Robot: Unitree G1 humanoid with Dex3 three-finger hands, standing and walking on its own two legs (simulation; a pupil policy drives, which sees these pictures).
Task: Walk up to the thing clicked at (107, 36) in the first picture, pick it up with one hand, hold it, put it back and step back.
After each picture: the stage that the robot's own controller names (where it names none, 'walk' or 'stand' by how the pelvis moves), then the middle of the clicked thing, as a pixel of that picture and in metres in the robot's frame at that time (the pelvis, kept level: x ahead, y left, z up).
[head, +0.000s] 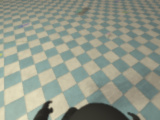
stand; (107, 35) +1.84 -0.45 -0.72
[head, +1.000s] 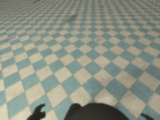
walk; (96, 39) +1.76 -0.05 -0.70
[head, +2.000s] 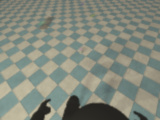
walk; (80, 51) +1.20 +0.21 -0.72
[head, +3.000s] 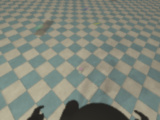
walk; (80, 70) +0.75 +0.11 -0.69
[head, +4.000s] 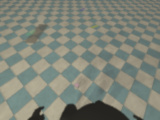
walk; (76, 86) +0.45 +0.12 -0.71
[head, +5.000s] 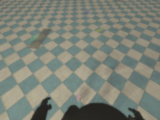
stand; (78, 97) +0.30 +0.11 -0.72
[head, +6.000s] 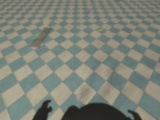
stand; (78, 97) +0.31 +0.10 -0.72
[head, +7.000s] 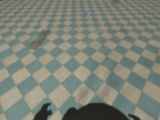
stand; (77, 98) +0.30 +0.12 -0.73
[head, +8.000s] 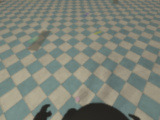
stand; (77, 100) +0.29 +0.12 -0.73
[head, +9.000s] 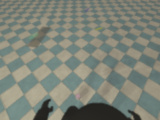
go down; (78, 96) +0.30 +0.11 -0.72
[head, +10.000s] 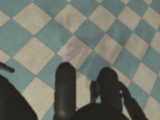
go down; (66, 59) +0.38 +0.18 -0.29
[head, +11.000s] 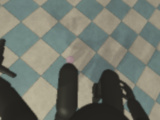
approach; (70, 60) +0.37 +0.18 -0.30
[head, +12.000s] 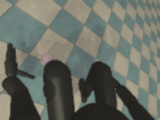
close in; (46, 59) +0.35 +0.22 -0.21
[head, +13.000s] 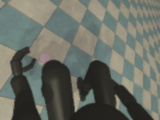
close; (43, 59) +0.35 +0.22 -0.21
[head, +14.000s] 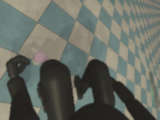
lift; (38, 58) +0.35 +0.22 -0.21
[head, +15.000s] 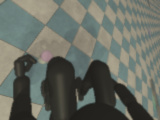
lift; (44, 57) +0.35 +0.21 -0.21
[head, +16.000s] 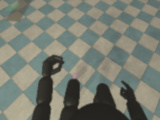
close; (75, 76) +0.36 +0.14 -0.50
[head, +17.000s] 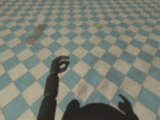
go down; (77, 94) +0.31 +0.12 -0.67
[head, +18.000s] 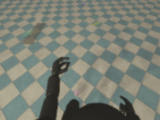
stand; (76, 93) +0.31 +0.13 -0.68
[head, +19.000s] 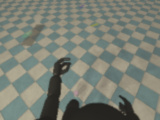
stand; (76, 93) +0.32 +0.13 -0.67
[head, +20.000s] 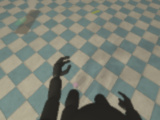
stand; (75, 85) +0.33 +0.12 -0.61
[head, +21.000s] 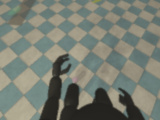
stand; (75, 80) +0.33 +0.13 -0.55
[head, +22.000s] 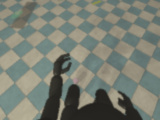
stand; (75, 81) +0.33 +0.13 -0.57
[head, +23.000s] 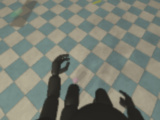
close; (75, 80) +0.34 +0.13 -0.56
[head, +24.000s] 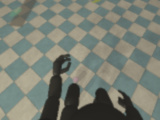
close; (75, 80) +0.34 +0.13 -0.56
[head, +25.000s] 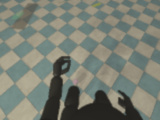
stand; (75, 82) +0.33 +0.13 -0.58
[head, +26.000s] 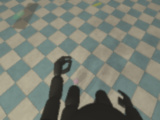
close; (76, 82) +0.33 +0.13 -0.58
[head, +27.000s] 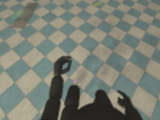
close; (75, 81) +0.34 +0.13 -0.57
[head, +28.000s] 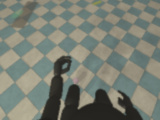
close; (75, 81) +0.34 +0.13 -0.57
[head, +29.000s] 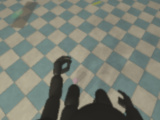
close; (75, 81) +0.34 +0.13 -0.57
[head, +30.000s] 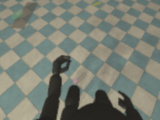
close; (75, 81) +0.33 +0.13 -0.58
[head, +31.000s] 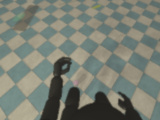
close; (75, 83) +0.33 +0.13 -0.59
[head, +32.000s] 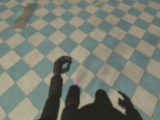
close; (76, 81) +0.34 +0.13 -0.57
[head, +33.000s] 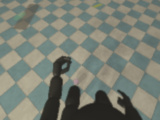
close; (76, 82) +0.34 +0.13 -0.58
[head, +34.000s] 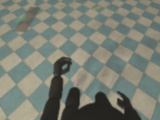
close; (76, 83) +0.33 +0.13 -0.59
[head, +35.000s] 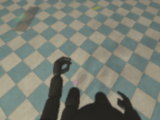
close; (76, 83) +0.33 +0.13 -0.59
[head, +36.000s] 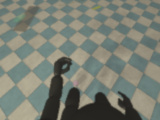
close; (75, 84) +0.33 +0.13 -0.60
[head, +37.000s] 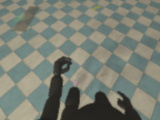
close; (75, 83) +0.33 +0.13 -0.59
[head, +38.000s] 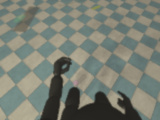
close; (75, 83) +0.33 +0.13 -0.59
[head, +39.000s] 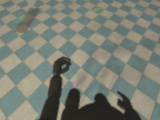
close; (75, 84) +0.33 +0.13 -0.60
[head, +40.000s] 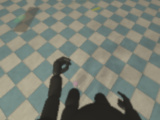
close; (75, 84) +0.33 +0.13 -0.60
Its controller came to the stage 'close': yes
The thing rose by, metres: 0.00
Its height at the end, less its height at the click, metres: +0.00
